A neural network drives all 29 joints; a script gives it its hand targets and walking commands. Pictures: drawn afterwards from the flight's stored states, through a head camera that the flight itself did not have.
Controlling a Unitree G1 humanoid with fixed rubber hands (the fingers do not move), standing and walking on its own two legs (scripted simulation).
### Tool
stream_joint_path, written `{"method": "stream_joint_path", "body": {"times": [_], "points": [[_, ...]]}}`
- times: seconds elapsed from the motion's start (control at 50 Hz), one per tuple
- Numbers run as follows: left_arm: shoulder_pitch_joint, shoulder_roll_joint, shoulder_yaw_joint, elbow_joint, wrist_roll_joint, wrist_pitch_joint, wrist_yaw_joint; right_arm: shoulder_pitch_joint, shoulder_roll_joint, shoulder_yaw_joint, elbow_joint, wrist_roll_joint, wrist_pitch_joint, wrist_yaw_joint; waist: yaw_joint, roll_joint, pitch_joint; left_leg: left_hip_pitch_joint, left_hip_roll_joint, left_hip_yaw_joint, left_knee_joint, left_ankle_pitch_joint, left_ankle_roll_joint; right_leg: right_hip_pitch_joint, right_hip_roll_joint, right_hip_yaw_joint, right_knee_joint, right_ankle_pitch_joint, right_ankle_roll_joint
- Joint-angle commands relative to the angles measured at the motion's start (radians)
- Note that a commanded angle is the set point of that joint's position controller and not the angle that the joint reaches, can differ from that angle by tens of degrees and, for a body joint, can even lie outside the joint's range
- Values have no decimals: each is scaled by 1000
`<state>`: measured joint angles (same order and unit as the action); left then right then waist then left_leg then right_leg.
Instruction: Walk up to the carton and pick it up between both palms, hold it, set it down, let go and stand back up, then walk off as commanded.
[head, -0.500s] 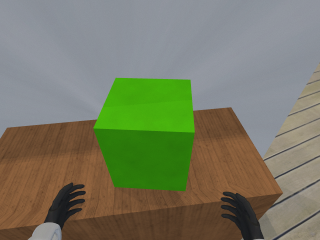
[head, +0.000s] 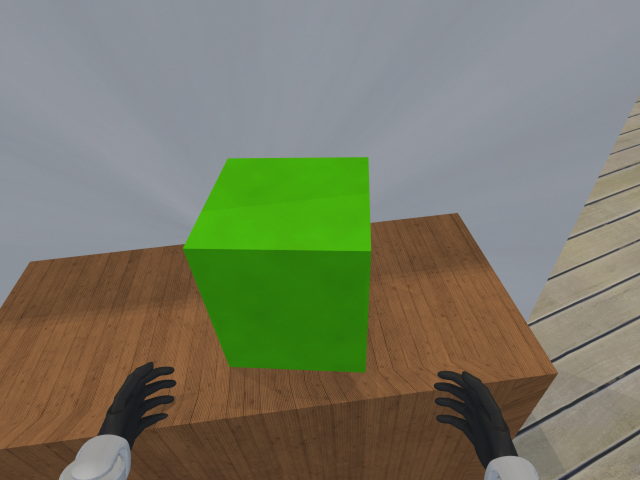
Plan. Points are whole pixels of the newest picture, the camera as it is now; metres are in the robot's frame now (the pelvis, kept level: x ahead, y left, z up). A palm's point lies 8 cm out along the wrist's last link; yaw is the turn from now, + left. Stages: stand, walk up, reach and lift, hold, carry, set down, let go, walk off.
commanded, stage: let go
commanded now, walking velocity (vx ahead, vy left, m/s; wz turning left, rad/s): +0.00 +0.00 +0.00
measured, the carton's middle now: (296, 265) +0.43 +0.02 +0.06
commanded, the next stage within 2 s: stand in 0.28 s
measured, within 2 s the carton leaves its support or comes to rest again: neither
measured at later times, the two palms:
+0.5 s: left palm (115, 441) +0.22 +0.24 +0.00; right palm out of the picture +0.15 -0.22 -0.08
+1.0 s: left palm (112, 441) +0.22 +0.25 +0.00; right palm out of the picture +0.10 -0.24 -0.16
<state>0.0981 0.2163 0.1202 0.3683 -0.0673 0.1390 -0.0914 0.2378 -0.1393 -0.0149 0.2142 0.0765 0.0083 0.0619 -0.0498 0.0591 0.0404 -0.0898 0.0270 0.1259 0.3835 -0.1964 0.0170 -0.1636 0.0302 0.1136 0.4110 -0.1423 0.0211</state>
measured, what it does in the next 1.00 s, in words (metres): steps on the spot: right foot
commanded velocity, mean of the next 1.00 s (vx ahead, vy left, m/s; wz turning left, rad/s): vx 0.00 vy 0.00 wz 0.00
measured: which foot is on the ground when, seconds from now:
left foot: down 0.00-1.00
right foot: down 0.00-0.46, up 0.48-0.64, down 0.66-1.00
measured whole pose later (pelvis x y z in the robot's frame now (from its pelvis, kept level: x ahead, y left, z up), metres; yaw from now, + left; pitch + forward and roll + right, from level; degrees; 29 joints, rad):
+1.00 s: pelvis +0.00 +0.01 -0.03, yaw +2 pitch -2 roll +3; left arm 0.15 0.22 0.07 0.33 -0.05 -0.14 -0.03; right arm 0.22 -0.31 -0.02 0.77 -0.01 -0.01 0.04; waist -0.05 0.09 0.05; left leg -0.30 0.01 0.12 0.67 -0.33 0.01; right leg -0.28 0.00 0.11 0.77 -0.45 -0.01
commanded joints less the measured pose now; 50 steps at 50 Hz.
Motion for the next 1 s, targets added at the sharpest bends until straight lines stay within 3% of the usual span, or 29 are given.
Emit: {"method": "stream_joint_path", "body": {"times": [0.0,0.14,0.22,0.26,0.28,0.3,0.32,0.34,0.38,0.42,0.46,0.48,0.5,0.54,0.6,0.62,0.64,0.66,0.68,0.7,0.74,0.8,0.84,0.86,0.9,0.92,0.94,0.96,0.98], "points": [[97,20,-4,242,98,72,-45,-117,-223,-33,78,-97,78,-89,120,-37,181,-381,40,-48,-285,-328,57,413,54,-145,4,-61,-3],[81,29,-11,283,115,74,-43,-100,-219,-45,116,-91,72,-90,117,19,197,-466,44,-38,-327,-400,52,477,65,-158,33,-48,2],[95,8,-49,266,83,62,-39,-110,-194,-15,88,-90,62,-91,115,-36,180,-366,21,-30,-282,-314,34,384,39,-154,-14,-44,-8],[65,32,-6,292,135,64,-33,-105,-223,-44,140,-99,55,-78,118,25,199,-428,51,-36,-316,-399,37,431,55,-148,4,-83,-2],[116,288,40,82,131,-37,16,-102,-375,-102,133,-170,16,-80,104,-1,60,-253,37,-31,-15,-385,-18,-7,-77,76,-42,-187,-42],[113,371,72,80,130,-87,41,-51,-335,-95,126,-169,14,-65,82,-155,115,-225,52,-59,51,-438,-30,-215,-100,122,-88,-471,-60],[43,362,59,57,140,-97,48,-15,-323,-89,144,-175,12,-52,43,-140,188,-217,26,-52,76,-424,-26,-321,-111,136,-146,-569,-62],[43,353,63,62,143,-105,59,55,-338,-110,161,-169,8,-55,38,-230,214,-208,-7,-38,224,-397,-21,-416,-170,217,-195,-680,-110],[12,370,69,57,132,-109,61,113,-354,-137,208,-146,8,-58,-2,-208,117,-69,-35,-84,382,-343,16,-531,-168,217,-173,-636,-113],[-76,335,69,3,136,-116,70,276,-348,-129,252,-156,-1,-69,-82,-205,174,-56,26,-188,253,-397,66,-576,-126,147,-26,-543,-59],[43,294,72,4,113,-120,73,139,-414,-130,258,-164,-13,-61,-6,180,191,-467,272,-482,-220,-873,183,-342,90,-95,635,-317,5],[35,321,65,16,110,-115,77,3,-501,-144,218,-173,-23,-64,-2,138,207,-646,345,-538,-305,-913,180,-324,62,-60,816,-274,-12],[116,334,69,21,100,-121,72,-136,-456,-142,227,-158,-28,-64,95,49,224,-595,352,-555,-242,-800,208,-311,19,-2,822,-296,-32],[167,342,69,29,109,-138,82,-130,-463,-117,275,-147,-31,-46,128,18,137,-642,280,-442,-121,-671,208,-106,-52,-33,742,-303,-47],[142,251,44,34,117,-187,83,-70,-409,-123,340,-123,-30,-31,91,-144,12,-316,105,-225,142,-284,119,-46,8,-127,101,-320,-63],[101,258,30,45,110,-186,90,-10,-366,-110,387,-114,-39,-28,37,-91,-37,-307,127,-269,210,-142,98,18,-46,1,55,-311,-78],[140,272,28,31,115,-199,98,-7,-357,-97,398,-120,-38,-25,58,-201,-80,-395,44,-202,302,-285,57,44,-145,191,15,-342,-123],[64,380,49,7,110,-203,99,-56,-387,-98,375,-115,-36,-26,14,-289,70,-421,-25,-142,360,-294,23,-211,-274,375,-71,-443,-200],[11,426,75,-1,117,-210,116,-51,-401,-97,421,-124,-36,-12,27,-286,77,-349,1,-161,428,-267,19,-290,-292,428,-107,-603,-220],[-9,372,52,-12,117,-202,118,-18,-408,-94,423,-115,-34,-8,-4,-346,143,-409,-4,-192,473,-289,18,-286,-265,421,-99,-523,-221],[36,325,41,-6,109,-190,122,-36,-386,-107,433,-122,-27,-5,32,-408,90,-415,2,-171,444,-272,18,-197,-236,332,-55,-348,-202],[42,330,34,6,98,-205,117,-46,-374,-101,435,-122,-44,-3,25,-361,17,-294,-1,-141,298,-291,20,-176,-205,222,71,-8,-189],[9,339,36,-12,94,-203,129,-4,-390,-103,458,-132,-62,-9,7,-308,-80,-139,22,-142,167,-32,18,-145,-140,101,213,189,-132],[17,335,42,-5,91,-203,125,21,-421,-113,471,-132,-67,-15,11,-325,-87,-115,79,-190,171,140,26,-166,-93,49,266,149,-104],[73,255,18,-3,85,-204,130,-41,-470,-116,464,-129,-63,-24,52,-159,-82,-179,117,-261,147,20,71,-154,-67,38,242,-82,-82],[21,307,25,14,94,-203,136,-99,-407,-102,435,-111,-58,-24,18,-315,1,-222,91,-195,169,-42,45,-192,-96,42,154,-72,-90],[16,339,39,15,91,-201,137,-76,-367,-92,441,-116,-42,-20,17,-344,-3,-232,46,-149,186,-82,32,-203,-120,88,116,-136,-99],[24,314,33,4,82,-201,132,-112,-368,-92,450,-110,-44,-14,31,-311,-1,-211,50,-147,178,-116,40,-205,-113,94,110,-170,-96],[-3,318,36,23,100,-198,127,-76,-375,-94,458,-110,-56,-15,-14,-266,7,-214,37,-142,188,-106,36,-222,-138,121,73,-218,-100]]}}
